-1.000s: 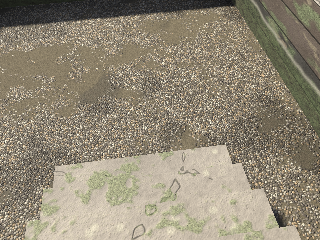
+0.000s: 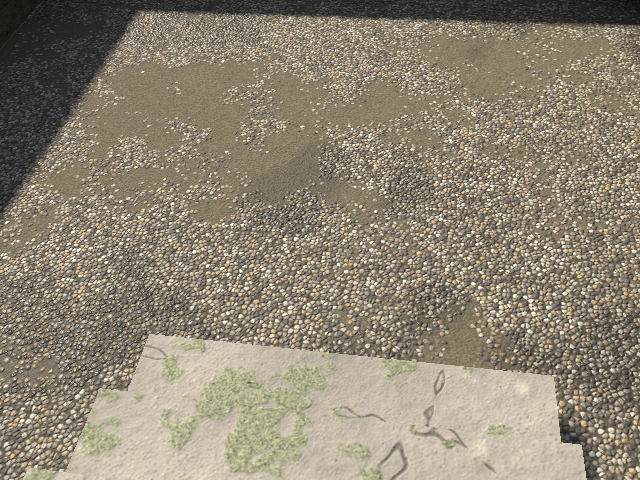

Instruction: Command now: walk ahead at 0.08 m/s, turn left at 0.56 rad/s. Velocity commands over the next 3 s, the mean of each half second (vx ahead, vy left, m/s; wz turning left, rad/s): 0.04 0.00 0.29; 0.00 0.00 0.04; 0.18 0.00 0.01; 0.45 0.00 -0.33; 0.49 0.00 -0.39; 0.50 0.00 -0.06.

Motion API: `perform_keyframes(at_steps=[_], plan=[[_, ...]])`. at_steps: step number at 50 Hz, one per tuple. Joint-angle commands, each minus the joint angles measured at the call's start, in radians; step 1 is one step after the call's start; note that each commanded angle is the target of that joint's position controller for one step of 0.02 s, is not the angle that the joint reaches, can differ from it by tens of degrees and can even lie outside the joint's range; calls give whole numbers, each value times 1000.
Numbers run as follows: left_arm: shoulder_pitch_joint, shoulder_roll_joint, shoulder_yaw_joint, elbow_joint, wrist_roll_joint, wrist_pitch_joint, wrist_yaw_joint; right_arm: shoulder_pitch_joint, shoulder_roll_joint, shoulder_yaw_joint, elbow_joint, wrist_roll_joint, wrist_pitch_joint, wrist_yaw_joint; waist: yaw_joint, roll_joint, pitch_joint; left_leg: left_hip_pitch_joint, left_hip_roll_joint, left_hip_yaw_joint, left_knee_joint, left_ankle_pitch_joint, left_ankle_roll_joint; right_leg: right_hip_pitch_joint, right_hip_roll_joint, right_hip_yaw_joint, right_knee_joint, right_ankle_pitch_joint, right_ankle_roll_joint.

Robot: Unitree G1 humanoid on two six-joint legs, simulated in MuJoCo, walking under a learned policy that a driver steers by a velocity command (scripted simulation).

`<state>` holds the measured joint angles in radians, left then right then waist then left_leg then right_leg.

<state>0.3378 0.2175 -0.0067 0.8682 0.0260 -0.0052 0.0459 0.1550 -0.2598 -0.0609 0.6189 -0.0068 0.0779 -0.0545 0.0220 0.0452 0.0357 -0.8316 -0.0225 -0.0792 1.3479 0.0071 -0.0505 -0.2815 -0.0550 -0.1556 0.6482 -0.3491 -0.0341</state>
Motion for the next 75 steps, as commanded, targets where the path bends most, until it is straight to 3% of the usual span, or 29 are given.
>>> perform_keyframes(at_steps=[1,2,4,5,7,8,9,10,11,12,13,14,16,20,24,26,27,28,29,33,38,58,62,65,69,71,73,74,75], plan=[[-51,181,45,-107,-14,-11,-1,20,-24,-9,-62,4,15,21,-16,-100,-86,-30,47,-36,52,-16,0,141,-313,239,-87,691,-206],[-46,168,55,-100,-26,24,2,-83,26,13,-126,21,25,32,17,-124,13,-88,64,-17,-202,-208,2,145,-296,210,-141,577,-183],[-13,214,76,-106,-9,56,2,-121,21,19,-138,39,22,53,46,-178,1,86,47,95,-307,-374,5,71,-281,185,-141,410,-175],[-40,247,85,-130,0,41,-2,-93,-14,7,-120,37,13,63,39,-180,-40,177,63,89,-227,-230,12,26,-326,214,-117,414,-189],[-52,226,87,-123,-33,57,0,-73,4,9,-109,63,8,68,35,-191,-8,315,-4,166,-494,-439,40,-23,-267,158,-127,291,-146],[-65,221,87,-116,-43,60,2,-7,9,4,-82,63,2,67,-6,-171,-33,446,-20,180,-631,-366,65,-49,-258,141,-75,249,-124],[-44,172,72,-101,-42,57,-2,77,-40,-20,-43,59,-2,63,-38,-101,-75,628,-28,141,-756,-203,96,-106,-220,100,55,238,-75],[-13,113,56,-140,-20,43,-4,111,-207,-68,-53,38,-12,56,-4,156,-129,824,190,-249,-758,349,199,-326,-128,18,437,-6,48],[-107,90,44,-191,-23,27,-13,171,-164,-41,-25,3,-28,72,-38,258,-287,845,400,-560,-856,531,440,-439,18,196,603,-396,103],[-205,147,64,-199,-65,28,-9,188,-121,-27,1,-26,-47,89,-78,114,-254,771,390,-544,-901,302,478,-467,32,306,638,-382,102],[-181,153,74,-172,-75,41,-2,132,-92,-23,32,-10,-54,91,-36,80,-163,702,340,-424,-891,163,423,-480,25,309,630,-328,97],[-134,144,79,-132,-54,59,8,53,-64,-14,28,9,-50,83,-1,60,-119,628,298,-337,-879,77,367,-454,11,298,608,-270,100],[-52,131,85,-87,-25,86,10,-34,-29,0,31,10,-40,71,46,78,-117,470,237,-226,-875,43,312,-311,23,261,590,-152,107],[-22,54,65,-41,-22,86,-13,-25,-12,10,63,-10,-43,54,36,24,-166,375,183,-124,-859,-18,282,-83,40,185,463,36,86],[-44,18,49,-63,-28,80,-22,8,35,26,120,10,-28,36,15,146,-91,442,182,-145,-883,-129,269,-42,36,175,81,-194,62],[12,24,46,-20,-14,78,-34,51,51,30,159,18,-24,23,21,74,-59,417,158,-160,-846,-160,213,112,26,188,-146,69,32],[35,81,52,-15,-6,68,-33,90,53,31,164,24,-33,19,-29,-73,-54,398,96,-100,-786,-192,158,151,-41,268,-175,328,-3],[-21,75,46,1,-15,50,-36,131,30,20,169,35,-31,24,-98,-209,-19,526,56,-34,-837,-279,115,-77,-71,368,-230,125,-77],[-59,31,33,-14,-24,35,-37,91,-22,7,200,33,-25,19,-61,-158,40,575,53,-39,-841,-279,90,-126,-59,340,-280,59,-65],[14,31,36,36,-37,12,-27,70,33,14,261,12,-8,17,-36,-63,31,647,69,-51,-938,-160,88,-15,-21,266,-321,96,-4],[66,-16,31,72,-31,26,-18,84,33,9,338,18,-15,18,-20,-58,2,672,70,-35,-1005,-105,77,103,-11,237,-351,220,-6],[102,-12,38,144,-28,28,-14,141,16,8,472,18,-15,-13,-24,-54,21,690,68,0,-1049,-135,58,137,13,217,-428,194,-2],[106,80,74,117,-46,26,5,91,6,-4,448,27,-33,-20,1,-141,107,528,-11,100,-883,-416,64,91,-65,372,-555,-366,-94],[155,113,101,109,-51,21,17,16,11,-6,424,32,-83,5,42,-182,144,330,51,87,-673,-425,78,174,-203,509,-567,-316,-189],[133,98,107,96,-59,21,14,14,21,-5,418,43,-124,42,20,-157,105,338,74,108,-646,-464,93,142,-194,438,-448,-159,-194],[82,110,113,89,-59,7,9,171,14,-14,479,33,-134,68,-49,-153,39,499,92,89,-501,-329,84,-16,-197,409,-336,-74,-203],[-45,87,102,54,-63,-11,0,368,4,-29,538,33,-138,67,-176,-121,7,776,35,164,-609,-337,87,-239,-111,324,-123,21,-150],[-115,71,93,35,-59,-26,1,516,-26,-49,578,23,-143,62,-258,-38,-14,898,24,139,-732,-366,112,-324,-31,263,171,170,-100],[-157,10,76,3,-49,-51,-1,632,-105,-60,604,4,-158,63,-278,252,-15,934,199,-186,-862,-245,200,-484,126,206,694,-139,-46]])
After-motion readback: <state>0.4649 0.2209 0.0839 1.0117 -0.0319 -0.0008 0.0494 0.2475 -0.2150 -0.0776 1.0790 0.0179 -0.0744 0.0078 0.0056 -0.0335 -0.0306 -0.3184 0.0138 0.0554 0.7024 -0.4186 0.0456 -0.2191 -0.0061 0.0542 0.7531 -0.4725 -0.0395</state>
